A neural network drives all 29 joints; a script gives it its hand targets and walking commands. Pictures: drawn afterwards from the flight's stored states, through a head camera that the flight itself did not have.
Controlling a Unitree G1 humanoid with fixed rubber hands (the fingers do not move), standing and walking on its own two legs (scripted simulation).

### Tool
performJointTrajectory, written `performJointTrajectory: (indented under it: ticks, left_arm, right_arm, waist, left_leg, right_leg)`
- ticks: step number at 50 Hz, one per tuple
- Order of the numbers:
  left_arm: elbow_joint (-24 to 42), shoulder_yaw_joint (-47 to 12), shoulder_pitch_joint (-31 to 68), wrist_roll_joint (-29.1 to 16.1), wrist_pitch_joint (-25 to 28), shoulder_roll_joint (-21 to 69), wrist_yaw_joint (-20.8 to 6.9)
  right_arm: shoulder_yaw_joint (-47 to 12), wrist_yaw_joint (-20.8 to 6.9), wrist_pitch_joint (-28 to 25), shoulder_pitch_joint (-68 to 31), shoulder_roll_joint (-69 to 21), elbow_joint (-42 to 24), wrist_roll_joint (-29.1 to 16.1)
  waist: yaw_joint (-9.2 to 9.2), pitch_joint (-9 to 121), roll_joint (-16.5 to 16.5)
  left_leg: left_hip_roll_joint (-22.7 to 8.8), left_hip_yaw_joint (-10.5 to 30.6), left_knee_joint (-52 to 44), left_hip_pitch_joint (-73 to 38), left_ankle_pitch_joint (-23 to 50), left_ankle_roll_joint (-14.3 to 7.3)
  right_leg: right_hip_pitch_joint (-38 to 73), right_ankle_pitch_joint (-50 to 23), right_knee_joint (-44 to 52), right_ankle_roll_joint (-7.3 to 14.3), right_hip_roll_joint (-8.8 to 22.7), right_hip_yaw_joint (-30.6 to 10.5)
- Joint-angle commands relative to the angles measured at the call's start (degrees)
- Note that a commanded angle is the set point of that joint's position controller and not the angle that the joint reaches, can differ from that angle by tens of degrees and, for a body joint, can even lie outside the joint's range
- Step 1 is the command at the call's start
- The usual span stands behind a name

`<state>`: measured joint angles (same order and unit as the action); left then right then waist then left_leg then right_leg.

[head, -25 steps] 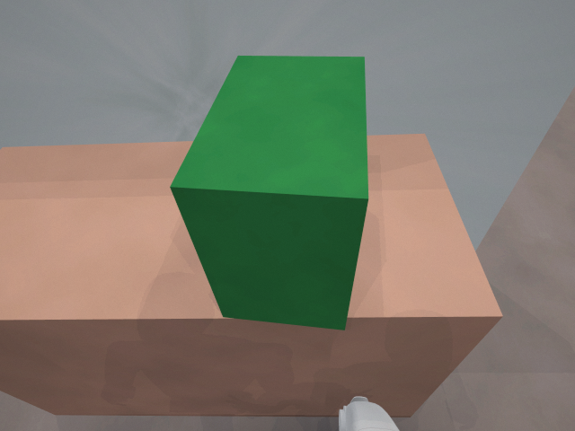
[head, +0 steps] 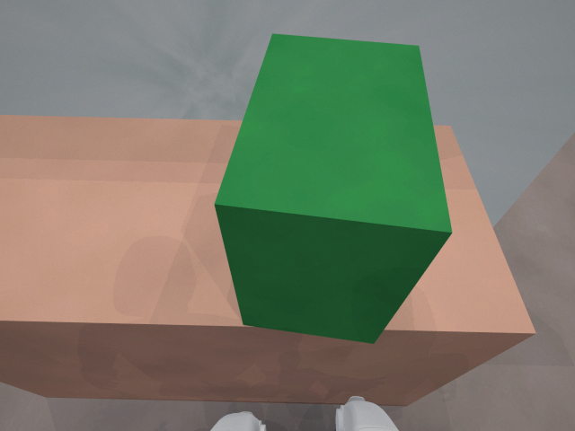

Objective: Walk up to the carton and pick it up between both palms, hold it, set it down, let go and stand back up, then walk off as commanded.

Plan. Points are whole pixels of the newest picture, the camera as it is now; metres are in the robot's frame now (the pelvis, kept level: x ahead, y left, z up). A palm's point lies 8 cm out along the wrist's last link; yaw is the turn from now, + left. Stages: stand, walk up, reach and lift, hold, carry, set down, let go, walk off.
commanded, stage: walk up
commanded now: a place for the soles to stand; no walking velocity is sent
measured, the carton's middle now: (325, 194) +0.42 -0.03 +0.09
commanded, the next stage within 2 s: none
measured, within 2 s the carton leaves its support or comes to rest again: neither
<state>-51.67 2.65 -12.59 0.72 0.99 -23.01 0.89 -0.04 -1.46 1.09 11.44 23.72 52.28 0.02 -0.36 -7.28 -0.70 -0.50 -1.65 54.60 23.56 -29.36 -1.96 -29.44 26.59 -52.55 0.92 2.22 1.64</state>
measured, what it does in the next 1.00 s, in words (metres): stands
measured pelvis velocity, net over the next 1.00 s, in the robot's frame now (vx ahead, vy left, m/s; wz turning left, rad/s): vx -0.03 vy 0.00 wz -0.02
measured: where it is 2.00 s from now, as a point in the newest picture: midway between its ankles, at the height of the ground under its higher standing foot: outside the picture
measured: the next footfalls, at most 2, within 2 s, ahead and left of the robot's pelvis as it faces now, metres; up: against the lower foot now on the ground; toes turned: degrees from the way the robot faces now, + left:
left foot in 1.30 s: -0.02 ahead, +0.13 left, +0.00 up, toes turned +0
right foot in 1.58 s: -0.05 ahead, -0.10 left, +0.00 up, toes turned -2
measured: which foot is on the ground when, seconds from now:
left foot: down 0.00-1.00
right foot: down 0.00-1.00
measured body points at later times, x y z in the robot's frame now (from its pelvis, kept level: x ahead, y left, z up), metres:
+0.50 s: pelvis +0.00 +0.00 +0.00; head +0.03 +0.00 +0.45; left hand +0.08 +0.32 -0.12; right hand +0.11 -0.32 -0.11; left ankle +0.00 +0.09 -0.69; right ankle +0.07 -0.15 -0.69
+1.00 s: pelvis -0.03 +0.00 +0.00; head +0.01 +0.00 +0.45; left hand +0.05 +0.32 -0.11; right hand +0.05 -0.32 -0.12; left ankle -0.03 +0.11 -0.69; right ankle +0.06 -0.15 -0.68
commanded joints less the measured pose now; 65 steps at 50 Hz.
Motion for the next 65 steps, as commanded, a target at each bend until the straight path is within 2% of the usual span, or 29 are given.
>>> performJointTrajectory:
  ticks: [1,3,6,8,11,13,14,17,20,22,25,27,31,32,34,35,37,39,43,47,49,52,54,56,57,59,63,64,65]
  left_arm:
    - [-0.7,2.9,-1.4,-1.2,1.7,-11.5,2.4]
    - [0.5,3.6,-4.1,-0.1,3.0,-16.0,2.8]
    - [1.9,3.4,1.3,-0.3,3.5,-18.7,2.9]
    - [2.7,3.0,6.1,-0.4,2.9,-18.0,3.0]
    - [2.6,1.9,7.0,-0.8,2.0,-12.3,2.5]
    - [2.2,2.3,5.3,-0.3,1.8,-13.2,2.5]
    - [0.5,1.9,2.6,-0.6,2.2,-12.6,2.0]
    - [-0.1,2.4,-1.7,-0.8,3.3,-14.5,2.1]
    - [0.3,3.4,0.3,-0.2,3.3,-19.3,2.8]
    - [1.8,2.3,4.3,-0.6,2.5,-16.6,2.8]
    - [1.8,1.7,6.6,-0.8,0.9,-12.4,2.8]
    - [1.2,1.5,5.2,-1.0,0.9,-12.4,2.5]
    - [-0.4,2.4,-1.8,-0.8,1.9,-12.5,2.3]
    - [-1.9,2.4,-4.6,-0.7,2.7,-12.6,2.4]
    - [-1.1,3.9,-3.5,0.4,3.7,-17.9,2.7]
    - [0.0,3.5,-1.3,0.2,3.5,-19.9,2.7]
    - [0.3,3.9,2.3,0.8,3.2,-20.0,3.1]
    - [1.8,4.2,5.0,1.2,3.2,-19.7,3.1]
    - [3.0,3.4,9.1,0.6,2.5,-17.7,2.5]
    - [3.7,2.0,6.9,-0.9,1.8,-12.3,2.9]
    - [2.1,2.9,4.6,-0.5,1.6,-14.0,2.9]
    - [-0.1,2.8,-2.3,-0.7,2.3,-12.8,2.5]
    - [-1.0,3.9,-6.2,-0.4,2.4,-15.0,2.7]
    - [0.4,4.9,-3.9,0.3,2.8,-20.7,2.9]
    - [0.8,5.0,-1.8,1.0,2.8,-21.5,3.4]
    - [2.2,5.4,3.3,1.1,2.7,-21.3,3.6]
    - [3.1,4.7,7.9,1.2,2.0,-19.1,3.3]
    - [3.3,4.2,9.6,1.3,1.4,-17.7,3.2]
    - [3.5,3.9,9.8,0.7,1.0,-14.2,3.1]
  right_arm:
    - [5.1,2.9,-1.3,-6.2,13.3,-4.7,0.8]
    - [4.6,2.7,-1.6,-6.1,11.2,-5.1,-0.1]
    - [6.0,2.4,-0.3,-2.1,12.6,-3.1,0.3]
    - [6.5,2.0,-1.1,1.8,12.6,0.3,0.9]
    - [6.3,1.3,-1.9,-3.2,15.0,-1.4,1.5]
    - [6.6,1.5,-1.9,-8.0,17.0,-3.5,1.8]
    - [6.1,1.7,-1.9,-9.4,15.8,-3.7,1.1]
    - [5.1,2.1,-2.0,-9.1,13.3,-4.3,0.3]
    - [5.9,1.7,-0.8,-4.8,12.6,-3.1,0.7]
    - [6.2,1.9,-0.9,-2.8,12.4,-0.9,1.9]
    - [6.9,1.5,-2.0,-4.9,17.1,-2.2,1.9]
    - [6.7,1.9,-2.1,-6.8,16.5,-3.1,1.7]
    - [5.2,1.9,-1.6,-10.2,13.4,-4.9,1.0]
    - [4.8,1.7,-1.4,-10.9,11.8,-4.4,0.8]
    - [4.5,1.7,-0.4,-7.9,10.9,-4.6,-0.5]
    - [5.2,1.9,0.7,-5.6,12.1,-4.0,-0.1]
    - [6.2,1.3,1.3,-5.0,13.6,-3.3,1.0]
    - [6.6,0.6,1.3,-1.2,12.8,-1.2,1.2]
    - [7.3,0.0,0.0,4.0,13.4,1.8,1.7]
    - [7.5,0.8,-0.2,-3.1,17.8,-3.7,2.8]
    - [7.1,1.0,-0.5,-5.3,17.6,-5.1,1.8]
    - [5.7,1.0,-0.4,-10.7,14.4,-8.6,1.2]
    - [5.9,1.1,0.4,-9.2,13.3,-8.4,0.9]
    - [6.0,1.6,1.3,-3.7,12.3,-6.7,0.6]
    - [6.3,1.6,1.6,-4.4,13.0,-7.1,1.3]
    - [6.5,0.5,1.8,-0.5,13.9,-5.2,1.6]
    - [8.0,-0.5,1.1,8.1,13.3,-0.6,1.6]
    - [7.9,-0.7,0.9,10.9,12.5,0.3,1.9]
    - [7.9,-0.5,0.4,11.2,13.7,0.7,3.0]
  waist:
    - [-2.58,6.2,-2.9]
    - [-2.57,11.7,1.7]
    - [0.56,9.8,9.1]
    - [2.98,8.7,6.3]
    - [2.70,4.3,-9.6]
    - [2.13,3.1,-9.0]
    - [-0.57,4.0,-4.4]
    - [-1.57,9.5,0.6]
    - [0.35,11.6,3.2]
    - [2.07,8.8,-0.2]
    - [2.57,3.7,-9.4]
    - [1.73,2.5,-7.6]
    - [-2.41,8.0,-6.9]
    - [-3.07,9.7,-4.8]
    - [-1.54,12.7,7.3]
    - [-0.68,10.3,12.5]
    - [0.05,3.7,8.3]
    - [0.72,3.6,9.6]
    - [4.08,8.3,5.9]
    - [2.20,5.6,-8.8]
    - [1.05,5.3,-7.9]
    - [-3.02,6.3,-9.4]
    - [-4.45,7.5,-3.0]
    - [-2.54,8.7,14.3]
    - [-2.40,7.6,9.7]
    - [0.34,4.6,7.3]
    - [4.20,9.0,7.8]
    - [5.82,8.0,5.9]
    - [5.39,7.6,-5.0]
  left_leg:
    - [-10.4,14.7,-17.2,1.2,33.2,-5.2]
    - [-3.5,6.3,-3.7,7.3,28.1,-0.6]
    - [-1.2,4.7,0.8,-0.4,-4.3,-0.3]
    - [-2.0,4.5,-9.2,-6.3,5.1,-0.8]
    - [-14.2,26.0,-31.3,-1.7,7.4,-6.8]
    - [-17.4,29.4,-32.0,1.8,7.5,-10.5]
    - [-16.3,25.1,-29.0,4.6,9.1,-11.7]
    - [-6.8,9.1,-14.2,1.7,30.2,-0.1]
    - [-1.9,6.0,-6.2,-3.1,14.2,0.8]
    - [-5.2,10.2,-15.9,-5.4,15.1,0.8]
    - [-16.8,28.5,-34.1,-6.3,9.9,-3.8]
    - [-17.7,27.6,-31.7,-3.8,18.5,-7.5]
    - [-10.2,12.2,-20.8,0.4,30.9,-4.3]
    - [-8.8,10.2,-16.8,1.3,27.6,-2.8]
    - [-0.2,3.7,0.9,3.5,16.2,0.9]
    - [0.7,4.5,3.0,3.8,-5.8,0.4]
    - [-0.4,6.8,6.6,3.4,-6.8,-0.2]
    - [-1.7,5.5,5.3,2.8,-2.7,-0.7]
    - [-1.5,2.6,-9.3,-7.7,5.3,-0.9]
    - [-13.1,26.5,-27.7,-1.6,24.6,-6.7]
    - [-16.1,29.3,-26.2,0.6,27.8,-13.2]
    - [-10.5,15.2,-20.4,7.1,30.7,-7.8]
    - [-5.2,9.7,-11.2,10.6,26.0,-3.0]
    - [3.1,4.0,10.1,9.3,-2.2,0.1]
    - [2.2,7.4,14.7,9.6,-8.7,-0.5]
    - [-0.9,7.7,12.3,8.5,-5.4,-0.4]
    - [-1.0,3.8,1.1,-9.9,3.6,-2.0]
    - [-0.8,5.5,-10.3,-11.8,3.0,-2.1]
    - [-5.9,15.1,-23.8,-10.3,-4.2,-3.2]
  right_leg:
    - [11.1,-15.8,9.6,1.4,-0.1,-0.1]
    - [22.3,-32.1,15.9,6.2,8.5,-15.2]
    - [10.3,-25.4,22.1,15.4,19.7,-28.3]
    - [4.1,-21.4,19.1,12.2,16.6,-23.8]
    - [-0.7,-4.4,1.9,1.4,-0.8,-0.8]
    - [0.1,5.1,-1.8,1.7,-1.0,-0.5]
    - [6.2,0.4,-0.3,1.4,-1.1,-1.0]
    - [15.0,-29.6,11.3,3.5,4.7,-7.2]
    - [9.4,-24.8,15.3,11.9,14.5,-22.3]
    - [3.3,-20.5,10.6,8.3,11.3,-16.7]
    - [-6.0,6.8,-1.2,1.3,-0.8,-1.3]
    - [-4.1,7.6,-2.5,1.1,-0.1,-1.9]
    - [13.0,-13.2,6.6,1.8,0.2,0.7]
    - [16.5,-21.0,12.2,2.7,2.5,-2.2]
    - [20.0,-28.4,20.8,10.0,13.8,-24.5]
    - [13.0,-16.5,28.2,12.6,19.3,-31.6]
    - [5.6,-0.5,32.4,15.0,20.9,-36.9]
    - [3.8,10.5,34.0,12.7,19.1,-31.9]
    - [0.0,-7.1,22.4,8.4,14.1,-19.4]
    - [-0.8,-2.7,-1.2,1.6,-1.7,0.8]
    - [2.8,5.5,-5.7,1.6,-2.6,-1.3]
    - [14.5,-9.1,1.8,2.3,-1.2,0.8]
    - [18.0,-20.3,8.2,5.5,3.6,-7.4]
    - [14.1,-13.6,26.7,14.6,19.7,-32.3]
    - [10.7,-7.0,31.2,18.9,24.2,-40.3]
    - [5.0,6.6,32.1,16.5,21.6,-36.9]
    - [-8.4,2.0,25.4,11.2,16.6,-23.4]
    - [-9.2,2.0,19.8,8.0,12.9,-19.2]
    - [-9.2,2.4,6.7,4.7,6.5,-10.6]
